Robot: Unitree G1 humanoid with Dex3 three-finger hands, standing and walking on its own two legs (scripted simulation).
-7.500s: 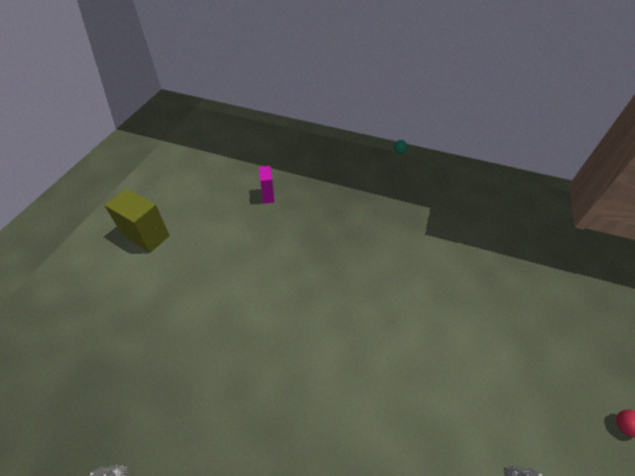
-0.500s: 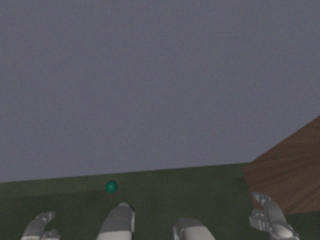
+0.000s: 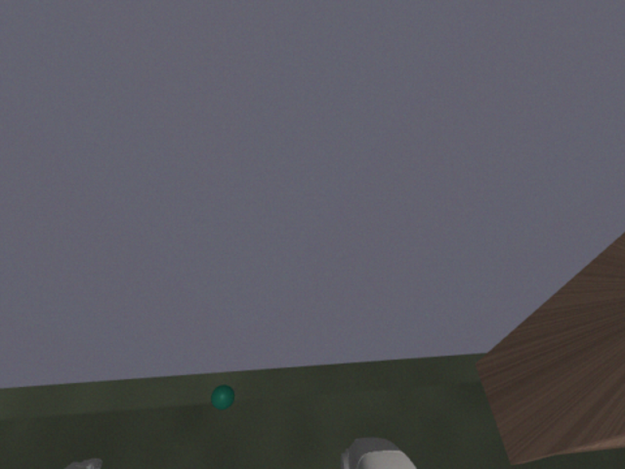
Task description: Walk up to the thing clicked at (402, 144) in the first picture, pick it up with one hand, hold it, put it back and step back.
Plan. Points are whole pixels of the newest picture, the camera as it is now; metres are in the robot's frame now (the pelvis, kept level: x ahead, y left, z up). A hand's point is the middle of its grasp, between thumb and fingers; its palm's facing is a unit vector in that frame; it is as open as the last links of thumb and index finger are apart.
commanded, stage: walk up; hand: left
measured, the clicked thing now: (222, 397) +0.37 +0.24 -0.74
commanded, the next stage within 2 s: none
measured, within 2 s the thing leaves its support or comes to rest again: neither
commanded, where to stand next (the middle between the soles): +0.02 +0.00 m, yaw +0 degrees
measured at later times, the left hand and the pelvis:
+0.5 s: hand out of the picture +0.06 +0.28 -0.15, palm faces +0.05 -0.91 -0.41, open 7.4 cm; pelvis -0.02 +0.01 -0.02, yaw +2 degrees
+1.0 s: hand out of the picture +0.04 +0.27 -0.17, palm faces +0.01 -0.92 -0.38, open 7.4 cm; pelvis -0.07 -0.01 -0.02, yaw +0 degrees
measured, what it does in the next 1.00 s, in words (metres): steps on the spot: right foot, then left foot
